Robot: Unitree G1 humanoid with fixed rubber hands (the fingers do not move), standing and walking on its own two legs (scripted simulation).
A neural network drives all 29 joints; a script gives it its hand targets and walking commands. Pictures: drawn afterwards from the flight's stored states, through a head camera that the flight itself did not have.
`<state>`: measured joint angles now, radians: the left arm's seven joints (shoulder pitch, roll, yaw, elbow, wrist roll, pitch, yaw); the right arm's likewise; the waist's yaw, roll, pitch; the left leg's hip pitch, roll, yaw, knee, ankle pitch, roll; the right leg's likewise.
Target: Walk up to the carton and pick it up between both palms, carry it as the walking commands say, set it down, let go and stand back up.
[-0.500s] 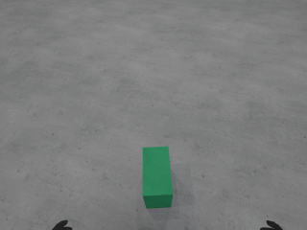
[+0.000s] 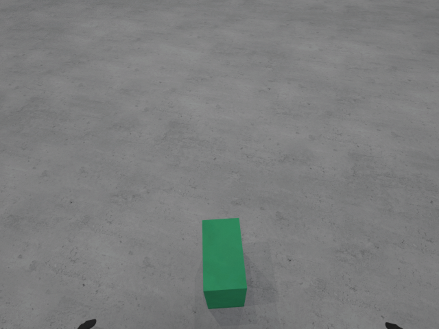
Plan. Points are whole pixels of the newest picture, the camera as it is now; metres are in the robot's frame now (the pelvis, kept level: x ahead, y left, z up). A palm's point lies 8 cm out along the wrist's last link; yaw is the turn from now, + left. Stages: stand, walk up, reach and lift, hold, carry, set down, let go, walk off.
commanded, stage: walk up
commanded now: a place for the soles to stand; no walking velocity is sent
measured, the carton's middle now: (223, 264) +0.45 +0.03 -0.64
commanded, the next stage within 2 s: reach and lift in 1.00 s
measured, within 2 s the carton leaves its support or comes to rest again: neither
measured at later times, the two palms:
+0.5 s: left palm out of the picture +0.12 +0.32 -0.11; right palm out of the picture +0.10 -0.29 -0.12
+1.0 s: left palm out of the picture +0.12 +0.33 -0.11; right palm out of the picture +0.09 -0.29 -0.12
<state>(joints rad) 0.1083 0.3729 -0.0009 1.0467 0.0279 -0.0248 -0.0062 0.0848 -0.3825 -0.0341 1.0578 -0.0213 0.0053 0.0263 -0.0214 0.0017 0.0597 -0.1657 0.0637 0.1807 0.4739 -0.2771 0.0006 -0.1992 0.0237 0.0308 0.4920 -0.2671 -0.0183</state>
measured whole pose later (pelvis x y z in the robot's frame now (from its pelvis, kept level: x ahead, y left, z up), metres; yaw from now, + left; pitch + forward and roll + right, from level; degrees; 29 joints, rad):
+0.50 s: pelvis +0.02 +0.02 -0.01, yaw -1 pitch -2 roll +0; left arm 0.12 0.38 -0.01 1.03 0.02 -0.02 0.02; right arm 0.10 -0.37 -0.05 1.02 -0.02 0.02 0.02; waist -0.02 0.01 0.08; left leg -0.13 0.05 0.21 0.52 -0.35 0.02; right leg -0.18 0.01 0.06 0.55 -0.33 0.01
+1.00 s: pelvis +0.01 +0.02 -0.01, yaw -2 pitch -3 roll +0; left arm 0.14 0.40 -0.01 1.00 0.02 -0.02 0.02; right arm 0.12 -0.38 -0.05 0.99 -0.02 0.02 0.02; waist -0.02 0.00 0.09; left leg -0.16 0.05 0.22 0.59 -0.38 0.03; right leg -0.21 0.00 0.06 0.61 -0.35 0.02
